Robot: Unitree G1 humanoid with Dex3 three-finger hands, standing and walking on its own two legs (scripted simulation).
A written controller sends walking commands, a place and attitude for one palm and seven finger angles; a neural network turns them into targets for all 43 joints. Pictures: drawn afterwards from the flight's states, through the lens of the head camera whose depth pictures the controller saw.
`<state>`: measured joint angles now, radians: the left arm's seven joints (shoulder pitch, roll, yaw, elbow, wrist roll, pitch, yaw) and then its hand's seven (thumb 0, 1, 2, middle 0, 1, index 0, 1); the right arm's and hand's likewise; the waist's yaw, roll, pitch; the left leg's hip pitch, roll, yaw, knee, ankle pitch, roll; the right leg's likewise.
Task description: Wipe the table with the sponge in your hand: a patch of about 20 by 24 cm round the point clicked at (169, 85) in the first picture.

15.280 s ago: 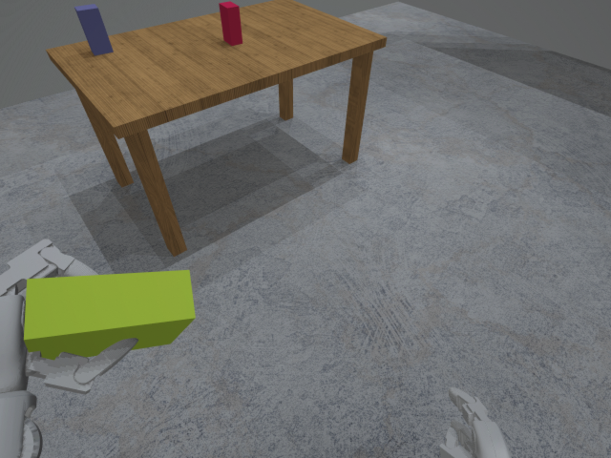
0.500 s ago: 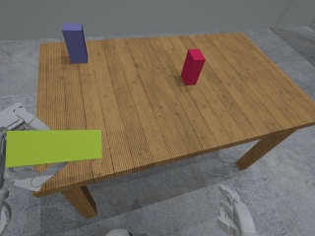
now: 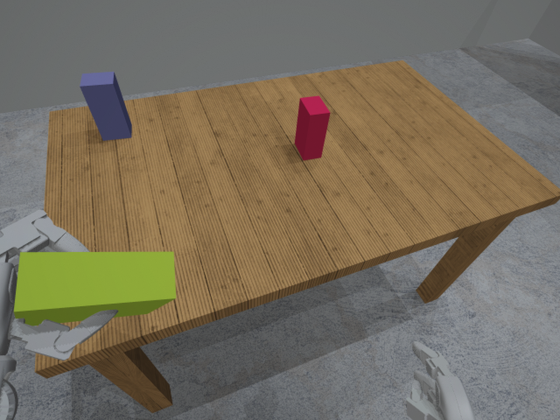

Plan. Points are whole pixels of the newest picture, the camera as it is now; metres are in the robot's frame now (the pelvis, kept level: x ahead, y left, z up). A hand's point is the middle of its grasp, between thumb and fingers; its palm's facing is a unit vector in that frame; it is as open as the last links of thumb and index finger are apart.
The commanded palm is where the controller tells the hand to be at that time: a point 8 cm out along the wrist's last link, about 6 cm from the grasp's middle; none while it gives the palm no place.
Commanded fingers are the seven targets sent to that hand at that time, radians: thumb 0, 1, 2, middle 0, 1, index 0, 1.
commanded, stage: come to a stop and stand still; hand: left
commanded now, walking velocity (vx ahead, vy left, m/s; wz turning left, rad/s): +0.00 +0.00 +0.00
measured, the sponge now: (119, 287) +0.23 +0.20 +0.12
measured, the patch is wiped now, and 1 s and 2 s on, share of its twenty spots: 0.00 0.00 0.00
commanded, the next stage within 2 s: look again from close up in 0.06 s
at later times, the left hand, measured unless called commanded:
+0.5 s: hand (53, 276) +0.22 +0.26 +0.15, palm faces +0.32 -0.87 -0.39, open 9.1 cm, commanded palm +0.17 +0.30 +0.18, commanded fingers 0.00 0.10 1.30 -1.20 -1.60 -1.20 -1.60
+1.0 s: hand (65, 258) +0.25 +0.26 +0.14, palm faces +0.26 -0.87 -0.42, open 9.1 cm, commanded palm +0.20 +0.31 +0.18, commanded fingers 0.00 0.10 1.30 -1.20 -1.60 -1.20 -1.60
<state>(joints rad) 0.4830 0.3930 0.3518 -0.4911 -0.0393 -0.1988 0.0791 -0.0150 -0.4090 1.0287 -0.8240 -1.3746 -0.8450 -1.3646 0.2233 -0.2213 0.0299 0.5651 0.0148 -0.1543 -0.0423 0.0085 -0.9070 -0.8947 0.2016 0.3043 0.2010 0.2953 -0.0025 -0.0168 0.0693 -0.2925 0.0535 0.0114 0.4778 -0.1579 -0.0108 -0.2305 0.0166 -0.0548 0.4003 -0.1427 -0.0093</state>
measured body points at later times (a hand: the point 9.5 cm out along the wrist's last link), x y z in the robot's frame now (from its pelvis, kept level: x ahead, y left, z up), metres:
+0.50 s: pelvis +0.01 +0.02 +0.00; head +0.03 +0.04 +0.45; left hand +0.20 +0.30 +0.17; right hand +0.20 -0.20 -0.06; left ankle +0.06 +0.12 -0.74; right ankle +0.05 -0.12 -0.74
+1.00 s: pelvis +0.03 +0.04 +0.00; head +0.05 +0.04 +0.45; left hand +0.23 +0.31 +0.16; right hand +0.18 -0.19 -0.08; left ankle +0.06 +0.12 -0.74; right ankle +0.05 -0.12 -0.74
